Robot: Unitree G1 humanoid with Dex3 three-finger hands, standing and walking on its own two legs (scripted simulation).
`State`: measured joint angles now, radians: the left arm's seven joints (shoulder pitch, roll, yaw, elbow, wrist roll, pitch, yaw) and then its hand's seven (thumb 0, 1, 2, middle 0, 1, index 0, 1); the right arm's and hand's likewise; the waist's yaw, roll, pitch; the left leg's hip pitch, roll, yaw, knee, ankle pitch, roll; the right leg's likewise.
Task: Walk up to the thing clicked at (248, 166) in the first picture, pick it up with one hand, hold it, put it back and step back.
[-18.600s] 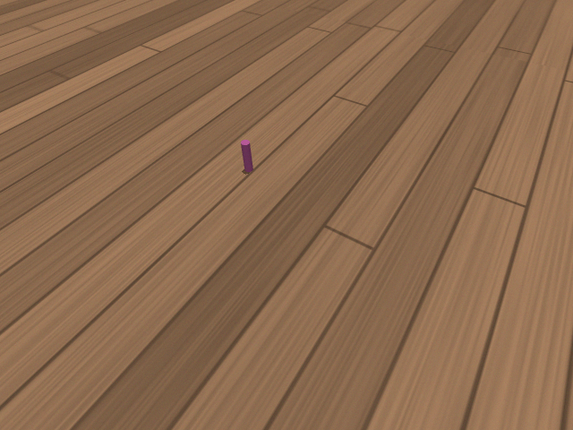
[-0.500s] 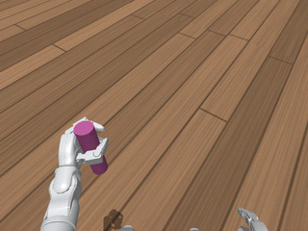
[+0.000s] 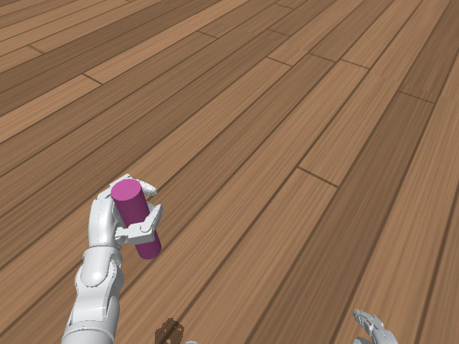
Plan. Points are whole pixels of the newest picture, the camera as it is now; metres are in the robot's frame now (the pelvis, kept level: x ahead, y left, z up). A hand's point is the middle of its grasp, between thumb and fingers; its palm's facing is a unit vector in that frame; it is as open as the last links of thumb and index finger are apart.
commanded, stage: hold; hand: left
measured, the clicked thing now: (139, 223) +0.32 +0.19 +0.03
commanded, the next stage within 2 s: crouch in 1.78 s
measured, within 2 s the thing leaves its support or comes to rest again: neither
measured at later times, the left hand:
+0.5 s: hand (141, 217) +0.32 +0.17 +0.06, palm faces +0.10 -0.99 -0.01, open 6.2 cm
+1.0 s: hand (143, 216) +0.32 +0.17 +0.06, palm faces +0.10 -0.99 -0.02, open 6.2 cm
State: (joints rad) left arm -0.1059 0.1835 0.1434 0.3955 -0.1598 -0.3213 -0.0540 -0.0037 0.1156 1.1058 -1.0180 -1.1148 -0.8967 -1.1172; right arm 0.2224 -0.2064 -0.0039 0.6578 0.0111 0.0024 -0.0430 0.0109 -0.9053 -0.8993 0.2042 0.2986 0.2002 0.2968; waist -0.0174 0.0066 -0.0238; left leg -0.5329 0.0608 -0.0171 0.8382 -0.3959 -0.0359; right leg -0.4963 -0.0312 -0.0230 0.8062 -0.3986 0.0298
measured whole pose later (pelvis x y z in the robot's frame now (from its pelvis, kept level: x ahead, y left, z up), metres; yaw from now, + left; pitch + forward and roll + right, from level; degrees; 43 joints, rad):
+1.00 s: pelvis -0.01 +0.00 +0.00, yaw +0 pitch +5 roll -1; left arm -0.13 0.20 0.15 0.45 -0.16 -0.35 -0.07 0.00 0.12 1.10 -1.01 -1.12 -0.89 -1.12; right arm 0.22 -0.21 -0.01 0.67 0.01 -0.01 -0.04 0.01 -0.90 -0.90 0.20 0.30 0.20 0.30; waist -0.02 0.01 -0.02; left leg -0.53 0.06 -0.03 0.82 -0.38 -0.04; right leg -0.49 -0.03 -0.03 0.80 -0.39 0.02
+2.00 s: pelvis -0.01 +0.00 +0.00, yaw +0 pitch +5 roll -1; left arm -0.13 0.18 0.13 0.45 -0.16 -0.35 -0.06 0.00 0.12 1.10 -1.01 -1.12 -0.89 -1.12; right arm 0.23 -0.21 -0.01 0.66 0.01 -0.02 -0.03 0.01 -0.90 -0.90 0.20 0.30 0.20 0.30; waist -0.02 0.01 -0.02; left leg -0.54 0.06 -0.02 0.83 -0.37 -0.04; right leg -0.50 -0.03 -0.02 0.80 -0.37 0.03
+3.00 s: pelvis -0.09 +0.00 -0.33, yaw -3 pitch +31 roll -4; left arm -0.63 0.36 0.44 1.09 -0.09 -0.81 -0.16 -0.01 0.12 1.10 -1.02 -1.11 -0.90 -1.11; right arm 0.07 -0.24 0.03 0.72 -0.12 -0.02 0.08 0.01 -0.91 -0.91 0.20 0.30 0.20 0.30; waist -0.11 -0.04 -0.12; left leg -2.04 0.03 -0.13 2.15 -0.66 -0.07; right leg -1.99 -0.01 -0.01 2.12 -0.67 0.03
